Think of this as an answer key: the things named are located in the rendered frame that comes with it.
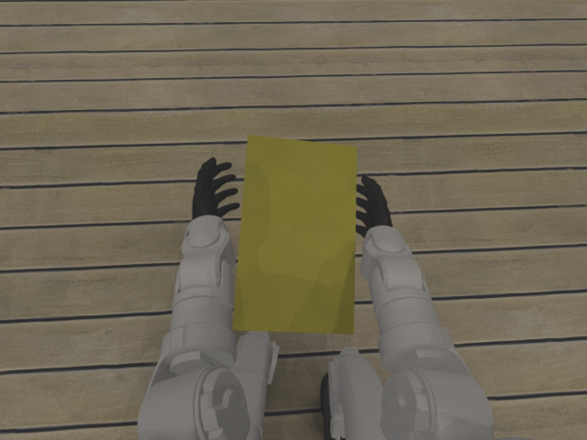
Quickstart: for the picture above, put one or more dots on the right robot hand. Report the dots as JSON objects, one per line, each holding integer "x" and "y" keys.
{"x": 378, "y": 213}

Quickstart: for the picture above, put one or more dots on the right robot forearm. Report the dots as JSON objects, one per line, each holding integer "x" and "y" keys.
{"x": 410, "y": 331}

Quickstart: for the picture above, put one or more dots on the right robot shin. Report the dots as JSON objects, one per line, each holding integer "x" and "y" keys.
{"x": 337, "y": 419}

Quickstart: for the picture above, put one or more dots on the left robot forearm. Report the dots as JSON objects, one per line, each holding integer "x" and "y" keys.
{"x": 201, "y": 328}

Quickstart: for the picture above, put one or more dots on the right robot upper arm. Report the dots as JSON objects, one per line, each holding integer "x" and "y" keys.
{"x": 432, "y": 404}

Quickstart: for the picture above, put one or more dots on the left robot upper arm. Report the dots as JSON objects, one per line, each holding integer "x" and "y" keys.
{"x": 206, "y": 404}

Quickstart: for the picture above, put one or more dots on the carton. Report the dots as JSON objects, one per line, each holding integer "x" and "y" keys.
{"x": 296, "y": 254}

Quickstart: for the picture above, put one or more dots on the left robot hand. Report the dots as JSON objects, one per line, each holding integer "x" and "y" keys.
{"x": 205, "y": 201}

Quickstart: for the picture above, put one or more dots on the robot right thigh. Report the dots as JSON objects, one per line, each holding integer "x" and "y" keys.
{"x": 353, "y": 382}

